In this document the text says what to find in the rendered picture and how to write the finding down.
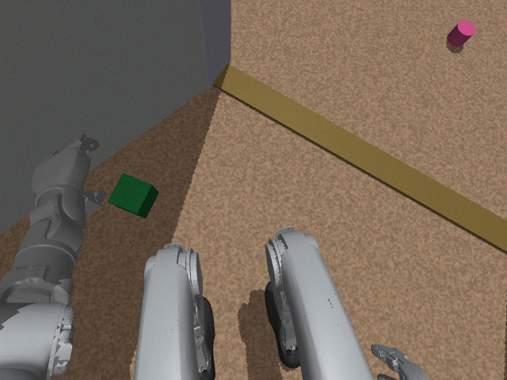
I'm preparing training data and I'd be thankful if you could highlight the right robot foot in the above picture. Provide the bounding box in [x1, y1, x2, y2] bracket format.
[265, 281, 300, 368]

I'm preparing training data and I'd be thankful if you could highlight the left robot foot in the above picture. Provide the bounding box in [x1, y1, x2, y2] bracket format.
[199, 296, 215, 380]

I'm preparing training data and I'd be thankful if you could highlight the left robot arm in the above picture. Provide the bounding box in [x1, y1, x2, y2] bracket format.
[0, 184, 86, 380]

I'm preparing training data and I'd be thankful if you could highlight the left robot hand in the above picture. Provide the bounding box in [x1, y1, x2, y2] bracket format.
[31, 133, 106, 215]

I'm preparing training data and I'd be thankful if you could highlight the right robot hand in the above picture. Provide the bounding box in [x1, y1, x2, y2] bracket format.
[371, 344, 430, 380]

